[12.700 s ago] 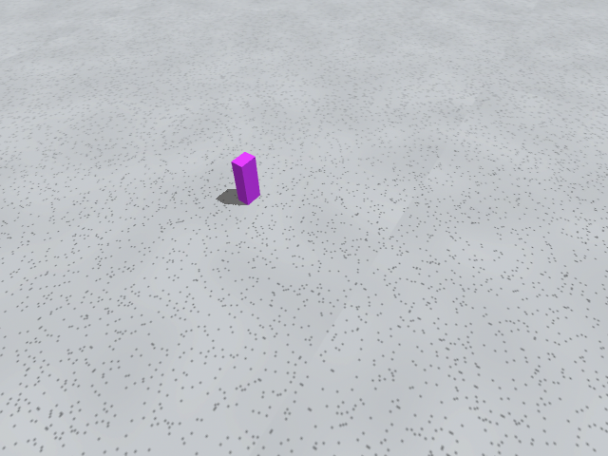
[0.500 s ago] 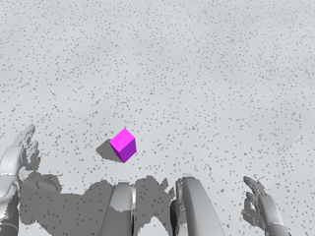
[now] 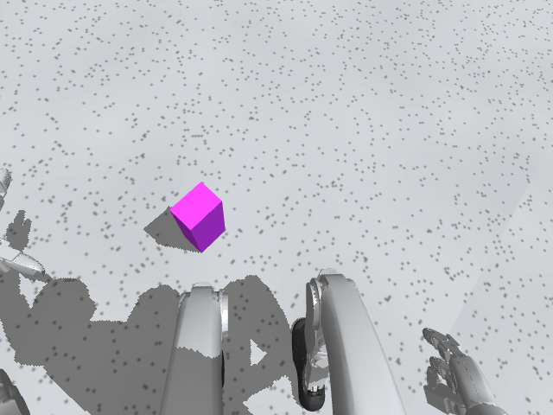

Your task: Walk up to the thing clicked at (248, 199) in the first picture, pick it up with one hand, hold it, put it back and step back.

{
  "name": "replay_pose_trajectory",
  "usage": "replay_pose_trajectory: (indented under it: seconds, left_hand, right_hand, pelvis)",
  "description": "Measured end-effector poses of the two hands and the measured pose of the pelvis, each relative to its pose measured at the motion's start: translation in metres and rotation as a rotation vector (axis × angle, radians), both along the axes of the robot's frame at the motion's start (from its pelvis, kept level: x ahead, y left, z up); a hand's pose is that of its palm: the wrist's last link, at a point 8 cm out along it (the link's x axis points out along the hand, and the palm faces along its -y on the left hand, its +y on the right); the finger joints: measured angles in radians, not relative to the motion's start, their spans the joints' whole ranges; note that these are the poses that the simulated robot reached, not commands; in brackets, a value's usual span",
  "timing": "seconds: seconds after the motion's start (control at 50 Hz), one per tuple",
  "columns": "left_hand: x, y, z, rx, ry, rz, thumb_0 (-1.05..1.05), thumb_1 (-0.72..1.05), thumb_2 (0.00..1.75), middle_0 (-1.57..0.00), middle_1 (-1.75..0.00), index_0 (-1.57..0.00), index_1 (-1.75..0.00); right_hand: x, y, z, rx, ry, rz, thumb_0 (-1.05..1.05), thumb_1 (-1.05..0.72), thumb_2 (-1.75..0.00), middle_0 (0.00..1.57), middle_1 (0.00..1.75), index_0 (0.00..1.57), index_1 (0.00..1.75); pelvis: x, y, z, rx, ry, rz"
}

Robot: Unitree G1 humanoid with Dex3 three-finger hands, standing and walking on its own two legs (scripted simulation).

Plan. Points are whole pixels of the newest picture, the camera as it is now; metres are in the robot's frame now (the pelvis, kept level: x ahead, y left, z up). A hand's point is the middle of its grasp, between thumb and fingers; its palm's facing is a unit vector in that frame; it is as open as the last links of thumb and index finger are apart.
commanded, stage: go down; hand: left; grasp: from the side
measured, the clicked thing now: (201, 221) +0.47 +0.13 -0.37
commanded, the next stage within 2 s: approach in 1.08 s
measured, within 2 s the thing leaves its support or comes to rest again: neither
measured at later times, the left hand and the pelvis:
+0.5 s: hand (22, 204) +0.41 +0.34 -0.06, palm faces +0.08 -0.99 -0.11, open 17.4 cm; pelvis -0.01 +0.00 -0.05, yaw +0 degrees
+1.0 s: hand (22, 195) +0.42 +0.35 -0.07, palm faces +0.06 -0.99 -0.09, open 17.2 cm; pelvis -0.01 +0.01 -0.07, yaw -1 degrees
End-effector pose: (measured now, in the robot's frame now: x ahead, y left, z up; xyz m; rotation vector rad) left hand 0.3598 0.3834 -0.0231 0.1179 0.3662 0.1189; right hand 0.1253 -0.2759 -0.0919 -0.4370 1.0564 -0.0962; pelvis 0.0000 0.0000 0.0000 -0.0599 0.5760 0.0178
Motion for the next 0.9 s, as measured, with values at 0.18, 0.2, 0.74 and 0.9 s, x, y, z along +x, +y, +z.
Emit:
replay_pose_trajectory:
  seconds: [0.18,0.2,0.74,0.9]
  left_hand:
    - [0.004,0.009,-0.013,-0.01,-0.033,-0.011,-0.01,-0.55,0.05,-0.08,-0.06,-0.07,-0.07]
    - [0.005,0.009,-0.015,-0.012,-0.041,-0.014,-0.01,-0.54,0.05,-0.08,-0.06,-0.07,-0.06]
    - [0.028,0.018,-0.036,-0.023,-0.114,-0.035,-0.01,-0.51,0.06,-0.07,-0.07,-0.07,-0.07]
    - [0.036,0.018,-0.04,-0.033,-0.127,-0.049,-0.01,-0.49,0.06,-0.07,-0.08,-0.07,-0.07]
  right_hand:
    - [-0.007,0.005,-0.018,0.0,0.017,0.017,0.01,-0.89,-0.89,0.21,0.3,0.2,0.3]
    - [-0.008,0.006,-0.021,0.0,0.02,0.021,0.01,-0.89,-0.89,0.21,0.3,0.2,0.3]
    - [-0.038,0.0,-0.065,-0.022,0.117,0.015,0.0,-0.89,-0.89,0.21,0.3,0.2,0.3]
    - [-0.036,0.001,-0.065,-0.035,0.113,0.013,0.0,-0.89,-0.89,0.21,0.3,0.2,0.3]
  pelvis:
    - [-0.006,0.004,-0.019,-0.008,0.003,0.003]
    - [-0.006,0.004,-0.022,-0.009,0.003,0.004]
    - [-0.014,0.003,-0.064,-0.017,0.007,0.004]
    - [-0.012,0.005,-0.068,-0.024,0.011,0.006]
